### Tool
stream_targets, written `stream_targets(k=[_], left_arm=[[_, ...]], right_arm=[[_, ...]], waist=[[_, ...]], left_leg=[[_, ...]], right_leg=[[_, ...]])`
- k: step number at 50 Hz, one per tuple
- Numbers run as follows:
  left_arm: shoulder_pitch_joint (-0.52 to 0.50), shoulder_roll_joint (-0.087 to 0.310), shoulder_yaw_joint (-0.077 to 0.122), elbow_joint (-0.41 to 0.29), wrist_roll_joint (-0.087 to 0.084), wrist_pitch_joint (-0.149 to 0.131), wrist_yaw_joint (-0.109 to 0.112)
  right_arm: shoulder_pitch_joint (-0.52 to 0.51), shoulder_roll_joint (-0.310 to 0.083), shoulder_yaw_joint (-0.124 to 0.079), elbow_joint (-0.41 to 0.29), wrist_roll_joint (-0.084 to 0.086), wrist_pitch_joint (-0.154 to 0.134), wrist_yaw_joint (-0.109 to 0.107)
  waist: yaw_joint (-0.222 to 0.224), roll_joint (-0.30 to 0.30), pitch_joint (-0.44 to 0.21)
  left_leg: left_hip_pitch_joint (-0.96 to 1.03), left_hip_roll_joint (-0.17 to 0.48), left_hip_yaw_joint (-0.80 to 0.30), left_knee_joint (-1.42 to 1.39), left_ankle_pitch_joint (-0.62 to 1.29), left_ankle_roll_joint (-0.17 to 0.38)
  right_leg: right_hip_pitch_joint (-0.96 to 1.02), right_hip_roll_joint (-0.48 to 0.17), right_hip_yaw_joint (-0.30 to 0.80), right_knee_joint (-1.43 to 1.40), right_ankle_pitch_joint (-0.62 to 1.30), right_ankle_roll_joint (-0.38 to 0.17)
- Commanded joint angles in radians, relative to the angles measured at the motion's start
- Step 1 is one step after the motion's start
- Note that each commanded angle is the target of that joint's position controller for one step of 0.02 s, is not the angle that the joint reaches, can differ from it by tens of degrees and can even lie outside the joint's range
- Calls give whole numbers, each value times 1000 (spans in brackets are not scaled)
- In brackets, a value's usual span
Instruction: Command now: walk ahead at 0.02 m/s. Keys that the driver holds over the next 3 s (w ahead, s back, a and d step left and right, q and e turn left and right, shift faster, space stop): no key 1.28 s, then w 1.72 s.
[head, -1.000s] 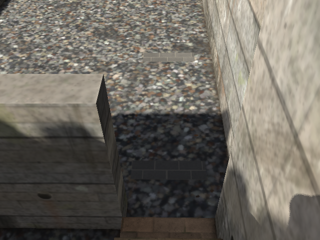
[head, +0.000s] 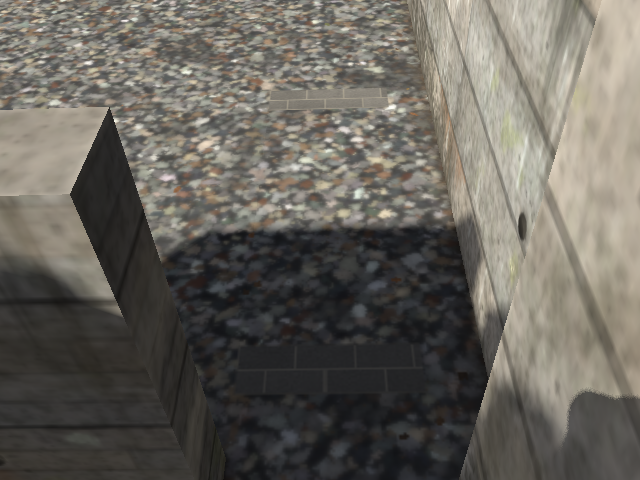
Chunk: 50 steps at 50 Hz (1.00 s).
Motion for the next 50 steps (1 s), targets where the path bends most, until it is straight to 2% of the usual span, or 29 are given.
stream_targets(k=[1,2,3,5,6,7,8,9,10,11,13,14,15,16,17,18,19,22,25,26,27,28,29,30,32,46,48,49,50], left_arm=[[82,42,-6,-35,14,-52,0],[129,50,5,-14,28,-50,-2],[178,64,15,14,19,-53,-4],[243,87,27,34,21,-51,-14],[216,89,29,22,10,-45,-18],[159,108,32,11,12,-34,-28],[70,96,29,-25,-15,-21,-37],[52,99,31,-29,-31,-15,-45],[80,115,36,-16,-37,-9,-53],[40,136,40,-8,11,-3,-48],[-42,88,23,-31,4,-8,-49],[-57,49,15,-59,-72,2,-66],[-3,74,21,-24,-88,18,-69],[36,77,28,-7,-88,32,-68],[48,64,33,-18,-67,39,-61],[34,56,36,-23,-46,43,-60],[4,50,37,-35,-30,46,-61],[-35,43,27,-29,-21,49,-55],[-13,56,27,-10,-9,61,-46],[-26,62,27,-10,1,65,-47],[-26,81,35,2,4,73,-53],[-47,93,49,-35,5,72,-58],[-47,136,70,-49,7,76,-53],[-54,109,66,-58,7,74,-50],[-19,63,66,-45,20,69,-52],[80,71,82,-45,14,83,-44],[109,64,76,-26,7,88,-36],[119,74,77,-19,6,89,-35],[104,80,77,-16,10,91,-25]], right_arm=[[-3,-118,-49,-53,5,-28,-2],[-29,-122,-60,-39,23,-36,-10],[-31,-111,-66,-35,36,-40,-19],[-61,-118,-84,-27,32,-46,-22],[-37,-99,-82,-17,27,-44,-25],[-5,-73,-78,-13,36,-38,-22],[39,-59,-78,23,30,-26,-17],[77,-56,-81,52,31,-16,-11],[79,-69,-87,67,25,-11,-6],[163,-67,-85,105,-7,-9,6],[144,-92,-91,91,-12,-16,6],[74,-72,-78,65,28,-21,-9],[27,-69,-68,69,57,-21,-26],[18,-80,-64,71,61,-22,-35],[-14,-107,-63,81,29,-18,-44],[-25,-110,-62,89,4,-17,-43],[-32,-109,-62,101,-5,-18,-37],[-12,-80,-54,121,15,-24,-33],[9,-105,-58,155,17,-23,-28],[10,-115,-64,165,15,-20,-27],[24,-137,-79,183,25,-21,-26],[63,-129,-77,209,48,-29,-33],[6,-192,-97,200,27,-20,-34],[14,-192,-101,211,18,-14,-29],[-11,-145,-90,221,24,-4,-20],[-41,-199,-108,270,26,3,-22],[-51,-205,-112,265,19,10,-15],[-56,-196,-112,262,18,15,-12],[-77,-210,-119,244,22,15,-9]], waist=[[20,-67,130],[25,-49,115],[29,-91,67],[31,-103,36],[12,-99,14],[-26,-71,2],[-64,-46,1],[-78,-62,19],[-71,-87,19],[-103,-122,3],[-109,-92,33],[-87,-61,63],[-65,-81,53],[-39,-67,15],[3,0,-22],[9,-27,-6],[10,-41,20],[-18,-47,49],[-13,-46,14],[-19,-9,11],[-24,-29,12],[-14,-35,34],[-11,-10,45],[-16,0,46],[1,18,51],[-8,6,93],[1,37,92],[1,12,85],[-3,18,85]], left_leg=[[-133,16,-40,-454,-91,-3],[-166,-3,-43,-484,-58,2],[-162,-12,-49,-498,-68,-2],[-208,-42,-43,-424,-151,-7],[-156,-25,-43,-473,-174,-21],[-87,-21,-34,-440,-163,-29],[87,9,-5,-553,-153,-46],[198,0,13,-598,-103,-54],[270,-7,15,-592,-65,-59],[397,-11,-12,-447,33,-52],[403,2,-48,-563,-7,-51],[348,33,-34,-964,-75,-51],[400,40,-24,-993,39,-56],[396,42,-48,-998,54,-47],[456,31,-40,-993,7,-18],[482,26,-38,-1018,24,-5],[490,21,-38,-1034,41,13],[569,13,-43,-1074,52,59],[601,-8,-23,-1088,123,85],[607,-7,-18,-1084,145,83],[599,-18,-1,-1088,106,88],[569,-14,16,-1093,165,110],[558,-24,44,-1086,138,125],[545,-28,49,-1089,92,123],[510,-27,43,-1116,-2,125],[609,-67,40,-1160,-43,155],[629,-75,40,-1165,1,159],[644,-75,41,-1164,21,156],[670,-79,42,-1160,101,151]], right_leg=[[143,-155,200,-182,79,59],[239,-154,183,-127,344,74],[324,-160,186,-93,515,87],[430,-177,179,-46,751,107],[417,-197,196,-54,793,91],[342,-211,184,-74,826,88],[191,-221,190,-122,755,75],[85,-222,202,-148,653,77],[26,-238,235,-163,552,81],[-104,-246,221,-134,437,59],[-108,-240,210,-98,464,39],[37,-222,255,-146,487,79],[83,-235,327,-134,533,102],[158,-244,353,-128,457,111],[149,-224,332,-159,288,109],[108,-200,304,-171,167,102],[75,-181,262,-203,87,97],[25,-159,169,-217,76,85],[93,-143,119,-200,246,90],[97,-148,109,-185,299,89],[97,-127,87,-168,286,85],[121,-92,59,-173,267,79],[113,-91,52,-168,230,64],[129,-81,48,-176,175,66],[153,-79,35,-183,116,76],[82,-59,-1,-196,26,102],[81,-58,-9,-182,11,110],[75,-58,-13,-179,13,113],[56,-59,-17,-171,43,115]])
